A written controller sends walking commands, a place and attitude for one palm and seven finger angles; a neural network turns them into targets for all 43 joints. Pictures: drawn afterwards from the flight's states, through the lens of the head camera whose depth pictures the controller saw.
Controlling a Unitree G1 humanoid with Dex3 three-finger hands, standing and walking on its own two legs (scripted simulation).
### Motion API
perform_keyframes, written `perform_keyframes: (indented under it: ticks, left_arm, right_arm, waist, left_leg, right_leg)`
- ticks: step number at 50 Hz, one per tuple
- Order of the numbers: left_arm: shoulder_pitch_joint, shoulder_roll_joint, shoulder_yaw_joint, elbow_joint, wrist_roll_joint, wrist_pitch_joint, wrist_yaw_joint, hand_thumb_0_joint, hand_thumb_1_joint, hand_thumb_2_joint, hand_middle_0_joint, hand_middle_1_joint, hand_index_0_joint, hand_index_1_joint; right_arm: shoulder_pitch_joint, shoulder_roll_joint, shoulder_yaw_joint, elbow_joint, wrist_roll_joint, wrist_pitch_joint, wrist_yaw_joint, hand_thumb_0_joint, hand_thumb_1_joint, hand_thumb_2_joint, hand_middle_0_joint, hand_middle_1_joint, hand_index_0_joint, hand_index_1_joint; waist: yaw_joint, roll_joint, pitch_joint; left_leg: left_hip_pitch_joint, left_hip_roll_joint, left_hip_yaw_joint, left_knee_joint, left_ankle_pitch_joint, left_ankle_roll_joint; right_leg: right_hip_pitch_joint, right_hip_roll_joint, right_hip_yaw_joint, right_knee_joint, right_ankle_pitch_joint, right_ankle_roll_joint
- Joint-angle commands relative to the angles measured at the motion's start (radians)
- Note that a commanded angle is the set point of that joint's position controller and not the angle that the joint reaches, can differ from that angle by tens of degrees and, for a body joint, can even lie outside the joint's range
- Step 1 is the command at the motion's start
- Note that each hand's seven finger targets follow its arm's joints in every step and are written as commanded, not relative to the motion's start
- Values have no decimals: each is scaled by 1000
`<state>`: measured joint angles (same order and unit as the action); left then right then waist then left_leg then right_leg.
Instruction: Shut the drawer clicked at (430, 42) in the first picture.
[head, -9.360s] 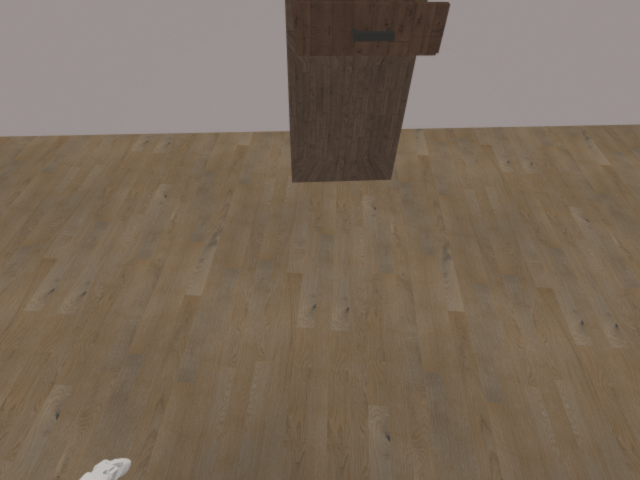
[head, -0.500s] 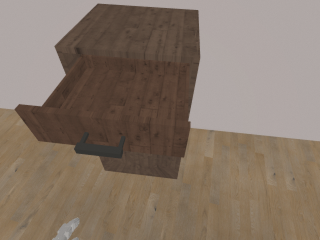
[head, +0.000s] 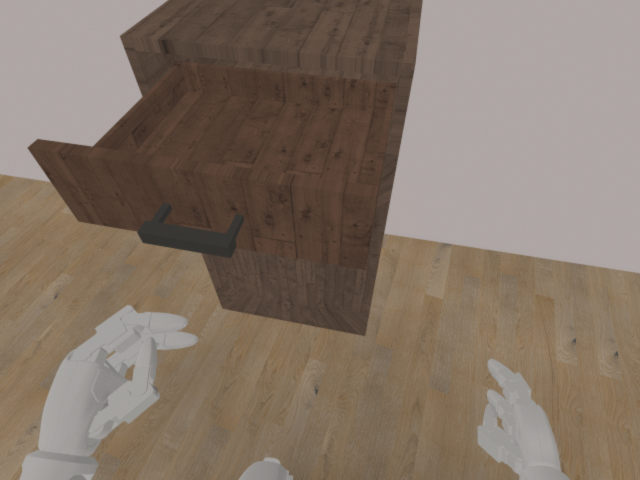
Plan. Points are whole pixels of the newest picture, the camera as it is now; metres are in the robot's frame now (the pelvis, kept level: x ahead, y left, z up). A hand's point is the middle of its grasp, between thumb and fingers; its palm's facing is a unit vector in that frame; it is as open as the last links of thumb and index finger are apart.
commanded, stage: raise the hand and make a fist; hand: left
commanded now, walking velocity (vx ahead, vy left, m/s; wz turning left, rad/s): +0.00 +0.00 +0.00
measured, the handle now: (194, 227) +0.39 +0.21 +0.10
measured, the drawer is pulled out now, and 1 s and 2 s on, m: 0.28 0.28 0.28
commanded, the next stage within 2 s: bring the fist close to the handle in 1.28 s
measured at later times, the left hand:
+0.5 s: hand (145, 360) +0.20 +0.19 +0.13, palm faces -0.13 -0.99 -0.06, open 3.1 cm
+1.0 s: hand (128, 304) +0.22 +0.18 +0.20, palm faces -0.08 -0.99 -0.11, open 3.3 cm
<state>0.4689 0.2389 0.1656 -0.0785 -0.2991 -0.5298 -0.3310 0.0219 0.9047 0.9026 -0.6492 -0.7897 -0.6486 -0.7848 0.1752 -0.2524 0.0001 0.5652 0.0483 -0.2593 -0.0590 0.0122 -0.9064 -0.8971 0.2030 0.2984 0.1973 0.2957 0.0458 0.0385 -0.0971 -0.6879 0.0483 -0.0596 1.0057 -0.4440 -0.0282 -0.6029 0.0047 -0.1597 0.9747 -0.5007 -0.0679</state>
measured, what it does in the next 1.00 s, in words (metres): stands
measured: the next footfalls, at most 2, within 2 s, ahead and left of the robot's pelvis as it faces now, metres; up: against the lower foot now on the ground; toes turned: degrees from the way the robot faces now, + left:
none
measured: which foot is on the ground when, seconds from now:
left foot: down 0.00-1.00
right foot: down 0.00-1.00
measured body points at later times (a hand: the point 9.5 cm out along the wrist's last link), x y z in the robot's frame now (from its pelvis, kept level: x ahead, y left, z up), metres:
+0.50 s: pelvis +0.03 +0.04 +0.03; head +0.03 +0.03 +0.48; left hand +0.20 +0.25 +0.13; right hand +0.21 -0.21 -0.02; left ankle +0.04 +0.15 -0.68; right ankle +0.00 -0.08 -0.68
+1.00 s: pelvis +0.03 +0.04 +0.04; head +0.00 +0.02 +0.49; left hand +0.22 +0.24 +0.21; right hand +0.22 -0.17 -0.01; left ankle +0.04 +0.15 -0.68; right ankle +0.00 -0.07 -0.68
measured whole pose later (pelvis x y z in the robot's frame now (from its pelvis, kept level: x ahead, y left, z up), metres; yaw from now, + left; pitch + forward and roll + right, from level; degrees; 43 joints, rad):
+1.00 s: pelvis +0.03 +0.04 +0.04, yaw -2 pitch +0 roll -1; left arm 0.48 0.24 0.12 -0.55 -0.25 0.06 -0.20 0.02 0.90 0.90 -1.40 -1.60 -1.40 -1.59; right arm 0.24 -0.23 0.09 0.56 0.06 -0.27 -0.04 0.02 -0.90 -0.90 0.21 0.30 0.20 0.30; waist 0.05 0.06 -0.08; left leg -0.32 0.00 0.02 0.68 -0.35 0.02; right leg -0.26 -0.03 -0.08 0.65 -0.38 0.00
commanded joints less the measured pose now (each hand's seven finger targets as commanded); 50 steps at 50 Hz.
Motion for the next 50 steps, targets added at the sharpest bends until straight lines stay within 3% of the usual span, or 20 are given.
perform_keyframes:
  ticks: [1, 2, 3, 4, 6, 7, 10, 12, 13, 14, 18, 22, 23, 27, 32, 34, 37, 43, 48, 50]
  left_arm:
    - [-96, 200, 61, -40, 2, 159, -126, 0, 900, 900, -840, -993, -840, -993]
    - [-29, 225, 126, 4, -5, 223, -121, 0, 900, 900, -860, -1015, -860, -1015]
    - [4, 212, 153, -45, -26, 266, -110, 0, 900, 900, -880, -1037, -880, -1037]
    - [6, 251, 225, -86, -46, 294, -82, 0, 900, 900, -900, -1058, -900, -1058]
    - [38, 198, 256, -197, -90, 298, -16, 0, 900, 900, -940, -1102, -940, -1102]
    - [76, 203, 289, -222, -95, 282, 21, 0, 900, 900, -960, -1123, -960, -1123]
    - [153, 143, 225, -322, -62, 201, 65, 0, 900, 900, -1020, -1188, -1020, -1188]
    - [154, 123, 152, -337, -25, 167, 51, 0, 900, 900, -1060, -1232, -1060, -1232]
    - [145, 91, 94, -332, -16, 164, 31, 0, 900, 900, -1080, -1253, -1080, -1253]
    - [121, 96, 85, -321, -19, 161, 13, 0, 900, 900, -1100, -1275, -1100, -1275]
    - [59, 75, 7, -382, -30, 179, -36, 0, 900, 900, -1180, -1362, -1180, -1362]
    - [-10, 145, 58, -533, 14, 182, 47, 0, 900, 900, -1260, -1448, -1260, -1448]
    - [19, 102, 31, -551, 24, 187, 69, 0, 900, 900, -1280, -1470, -1280, -1470]
    - [66, 76, 18, -547, 48, 261, 122, 0, 900, 900, -1360, -1557, -1360, -1557]
    - [86, 71, -14, -540, 61, 435, 102, 0, 900, 900, -1400, -1600, -1400, -1600]
    - [29, 63, -48, -614, 59, 477, 95, 0, 900, 900, -1400, -1600, -1400, -1600]
    - [-15, 102, -6, -696, 52, 496, 114, 0, 900, 900, -1400, -1600, -1400, -1600]
    - [-88, 84, -9, -744, 49, 485, 150, 0, 900, 900, -1400, -1600, -1400, -1600]
    - [-31, 64, -10, -594, 40, 565, 120, 0, 900, 900, -1400, -1600, -1400, -1600]
    - [-30, 104, 27, -595, 33, 592, 104, 0, 900, 900, -1400, -1600, -1400, -1600]
  right_arm:
    - [-34, -134, -48, -152, 25, -62, -25, 0, -900, -900, 200, 300, 200, 300]
    - [-55, -125, -50, -157, 28, -53, -23, 0, -900, -900, 200, 300, 200, 300]
    - [-62, -109, -45, -179, 26, -45, -23, 0, -900, -900, 200, 300, 200, 300]
    - [-74, -99, -44, -185, 24, -35, -27, 0, -900, -900, 200, 300, 200, 300]
    - [-80, -68, -39, -191, 18, -30, -27, 0, -900, -900, 200, 300, 200, 300]
    - [-92, -58, -39, -184, 15, -31, -22, 0, -900, -900, 200, 300, 200, 300]
    - [-47, -49, -50, -171, 5, -53, 0, 0, -900, -900, 200, 300, 200, 300]
    - [-42, -67, -54, -164, 3, -68, 11, 0, -900, -900, 200, 300, 200, 300]
    - [-27, -74, -53, -166, 4, -78, 13, 0, -900, -900, 200, 300, 200, 300]
    - [-16, -81, -55, -160, 10, -89, 12, 0, -900, -900, 200, 300, 200, 300]
    - [-8, -105, -49, -161, 19, -131, -3, 0, -900, -900, 200, 300, 200, 300]
    - [-15, -104, -38, -147, 7, -155, -4, 0, -900, -900, 200, 300, 200, 300]
    - [-3, -92, -35, -151, 5, -155, 2, 0, -900, -900, 200, 300, 200, 300]
    - [-45, -82, -22, -163, 5, -136, 24, 0, -900, -900, 200, 300, 200, 300]
    - [-85, -82, -5, -198, 19, -85, 24, 0, -900, -900, 200, 300, 200, 300]
    - [-74, -81, 8, -219, 21, -73, 23, 0, -900, -900, 200, 300, 200, 300]
    - [-80, -83, 18, -224, 18, -75, 20, 0, -900, -900, 200, 300, 200, 300]
    - [-63, -80, 32, -198, 14, -93, 23, 0, -900, -900, 200, 300, 200, 300]
    - [-77, -89, 25, -186, 23, -75, 14, 0, -900, -900, 200, 300, 200, 300]
    - [-89, -91, 24, -197, 26, -66, 6, 0, -900, -900, 200, 300, 200, 300]
  waist:
    - [-79, -95, -65]
    - [-41, -111, -99]
    - [-15, -100, -153]
    - [5, -130, -174]
    - [24, -120, -186]
    - [39, -151, -179]
    - [22, -81, -152]
    - [-8, -93, -101]
    - [-28, -71, -84]
    - [-47, -53, -68]
    - [-65, -54, -51]
    - [-39, 33, -104]
    - [-33, 41, -126]
    - [-13, 35, -94]
    - [-5, -5, 7]
    - [-13, 18, 14]
    - [-11, 4, -9]
    - [-16, 52, -18]
    - [-9, -32, 36]
    - [1, -56, 12]
  left_leg:
    - [56, -49, 43, -138, 92, 71]
    - [71, -52, 41, -154, 123, 69]
    - [91, -60, 46, -174, 157, 67]
    - [103, -60, 45, -189, 186, 60]
    - [143, -59, 43, -225, 234, 51]
    - [147, -55, 37, -228, 257, 49]
    - [199, -56, 58, -260, 323, 47]
    - [218, -52, 58, -257, 338, 56]
    - [227, -54, 60, -261, 322, 57]
    - [234, -54, 58, -260, 300, 57]
    - [283, -50, 45, -289, 238, 68]
    - [359, -39, 20, -338, 243, 70]
    - [380, -37, 17, -351, 273, 67]
    - [378, -24, 9, -379, 328, 55]
    - [355, -16, 15, -433, 283, 47]
    - [370, -17, 15, -449, 266, 46]
    - [399, -14, 2, -457, 265, 46]
    - [434, -15, -2, -473, 239, 42]
    - [404, -24, 17, -486, 216, 45]
    - [409, -32, 28, -480, 229, 52]
  right_leg:
    - [95, -74, 316, -380, 42, 100]
    - [152, -78, 317, -376, 95, 112]
    - [208, -88, 304, -370, 164, 116]
    - [254, -93, 294, -362, 227, 122]
    - [300, -84, 251, -346, 338, 121]
    - [323, -74, 243, -335, 400, 126]
    - [295, -54, 187, -295, 570, 112]
    - [248, -45, 181, -298, 576, 120]
    - [217, -43, 176, -306, 552, 118]
    - [192, -42, 180, -321, 511, 118]
    - [149, -15, 152, -362, 302, 84]
    - [164, 0, 89, -330, 254, 59]
    - [175, 2, 73, -315, 276, 54]
    - [216, 3, 50, -314, 321, 52]
    - [239, 7, 50, -357, 312, 53]
    - [242, 7, 48, -367, 298, 54]
    - [255, 13, 43, -375, 281, 53]
    - [258, 10, 43, -395, 250, 51]
    - [275, 6, 53, -434, 261, 56]
    - [291, 3, 64, -441, 285, 59]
